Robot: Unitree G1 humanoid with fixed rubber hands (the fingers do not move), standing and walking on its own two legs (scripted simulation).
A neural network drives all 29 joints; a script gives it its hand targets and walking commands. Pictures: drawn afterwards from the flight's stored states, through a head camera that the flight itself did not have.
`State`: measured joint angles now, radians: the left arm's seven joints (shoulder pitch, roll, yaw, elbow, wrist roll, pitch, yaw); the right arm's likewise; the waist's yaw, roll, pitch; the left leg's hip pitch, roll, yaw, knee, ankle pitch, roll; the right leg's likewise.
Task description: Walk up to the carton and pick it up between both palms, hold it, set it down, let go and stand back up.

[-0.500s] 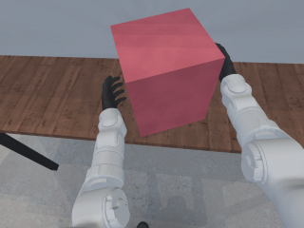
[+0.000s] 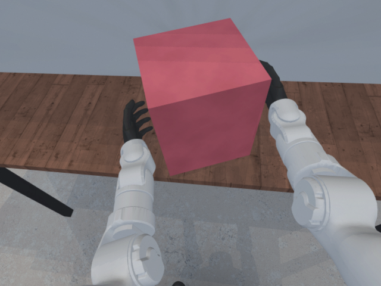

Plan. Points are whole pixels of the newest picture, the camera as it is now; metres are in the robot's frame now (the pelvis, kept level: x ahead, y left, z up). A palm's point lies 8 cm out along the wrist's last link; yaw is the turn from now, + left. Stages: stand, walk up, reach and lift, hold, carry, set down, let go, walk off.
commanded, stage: reach and lift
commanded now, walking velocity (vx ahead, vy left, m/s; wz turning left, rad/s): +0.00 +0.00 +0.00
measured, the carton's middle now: (197, 103) +0.49 +0.10 +0.06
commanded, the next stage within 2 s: none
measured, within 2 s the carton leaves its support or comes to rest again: leaves its support in 0.84 s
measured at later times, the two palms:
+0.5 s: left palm (134, 138) +0.37 +0.22 +0.06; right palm (273, 98) +0.49 -0.06 +0.10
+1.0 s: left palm (134, 134) +0.38 +0.21 +0.07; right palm (276, 98) +0.48 -0.06 +0.10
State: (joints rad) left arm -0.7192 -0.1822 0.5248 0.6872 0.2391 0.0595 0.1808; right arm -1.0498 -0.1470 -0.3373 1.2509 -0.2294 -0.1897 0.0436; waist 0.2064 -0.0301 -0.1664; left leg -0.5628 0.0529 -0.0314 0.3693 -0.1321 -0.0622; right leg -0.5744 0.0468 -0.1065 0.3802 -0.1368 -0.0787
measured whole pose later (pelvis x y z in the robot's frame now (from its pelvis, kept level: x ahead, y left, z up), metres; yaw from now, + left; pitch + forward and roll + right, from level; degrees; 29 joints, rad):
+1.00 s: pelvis +0.00 +0.00 +0.00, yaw +0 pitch +19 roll +0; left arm -0.72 -0.19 0.54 0.69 0.24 -0.05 0.19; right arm -1.05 -0.14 -0.34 1.32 -0.25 -0.36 -0.02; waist 0.19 -0.03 -0.17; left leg -0.56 0.05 -0.03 0.37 -0.13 -0.06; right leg -0.57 0.05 -0.11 0.38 -0.13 -0.08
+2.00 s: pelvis -0.02 +0.00 +0.00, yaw +0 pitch +17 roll +0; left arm -0.72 -0.19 0.55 0.73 0.24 -0.09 0.18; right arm -1.05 -0.14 -0.34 1.40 -0.25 -0.49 -0.07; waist 0.14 -0.03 -0.20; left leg -0.56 0.05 -0.03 0.37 -0.11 -0.06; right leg -0.57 0.05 -0.11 0.38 -0.11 -0.08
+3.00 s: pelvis -0.01 +0.03 +0.01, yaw +1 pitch +2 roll -1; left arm -0.90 -0.02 0.36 0.73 0.24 0.52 0.15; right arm -1.05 -0.08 -0.31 1.04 0.11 0.13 -0.13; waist -0.02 -0.12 -0.17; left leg -0.25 0.03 -0.03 0.38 -0.17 -0.03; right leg -0.22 0.02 -0.11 0.32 -0.14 -0.04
